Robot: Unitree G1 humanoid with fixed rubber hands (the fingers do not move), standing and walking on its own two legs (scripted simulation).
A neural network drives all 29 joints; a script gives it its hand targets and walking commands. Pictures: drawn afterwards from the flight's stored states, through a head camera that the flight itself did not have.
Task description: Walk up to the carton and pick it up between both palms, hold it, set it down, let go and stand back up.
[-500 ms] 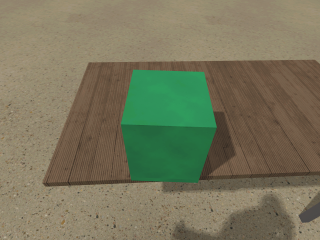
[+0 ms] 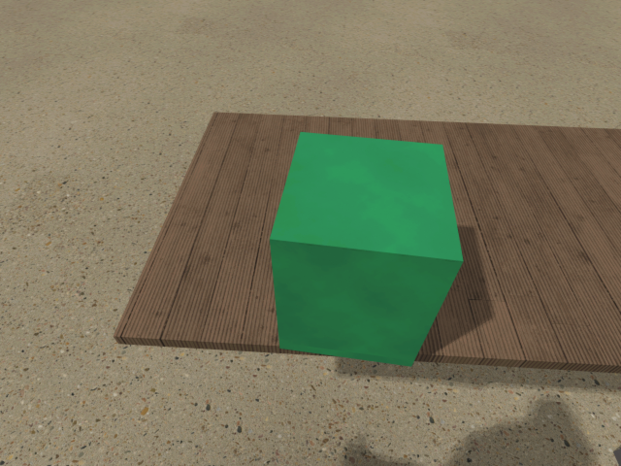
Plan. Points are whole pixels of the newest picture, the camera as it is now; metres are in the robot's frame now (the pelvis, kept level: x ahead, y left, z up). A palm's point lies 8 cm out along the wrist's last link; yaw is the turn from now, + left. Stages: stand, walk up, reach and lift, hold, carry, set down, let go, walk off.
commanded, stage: walk up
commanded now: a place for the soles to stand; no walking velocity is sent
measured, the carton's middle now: (357, 251) +0.41 -0.05 +0.05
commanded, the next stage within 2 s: reach and lift in 0.12 s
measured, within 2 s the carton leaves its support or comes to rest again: neither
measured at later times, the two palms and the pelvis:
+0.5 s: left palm out of the picture +0.14 +0.21 -0.07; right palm out of the picture +0.07 -0.27 -0.06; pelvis -0.04 -0.02 +0.01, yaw -10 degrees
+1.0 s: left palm (144, 436) +0.18 +0.21 -0.02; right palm out of the picture +0.14 -0.24 -0.03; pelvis -0.04 -0.02 +0.01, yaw -10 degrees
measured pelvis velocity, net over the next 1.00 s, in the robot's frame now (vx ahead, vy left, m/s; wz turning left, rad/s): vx -0.04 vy -0.02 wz -0.18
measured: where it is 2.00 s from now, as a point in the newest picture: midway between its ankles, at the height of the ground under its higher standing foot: outside the picture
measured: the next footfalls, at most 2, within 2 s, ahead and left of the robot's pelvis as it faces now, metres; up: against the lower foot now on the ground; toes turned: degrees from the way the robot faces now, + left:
none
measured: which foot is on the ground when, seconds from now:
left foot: down 0.00-1.00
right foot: down 0.00-1.00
